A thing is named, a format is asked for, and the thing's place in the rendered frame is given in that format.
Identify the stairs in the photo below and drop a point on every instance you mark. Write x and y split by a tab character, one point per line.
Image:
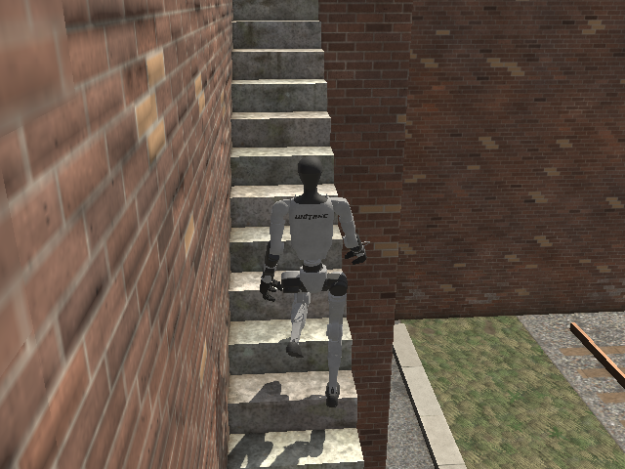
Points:
278	417

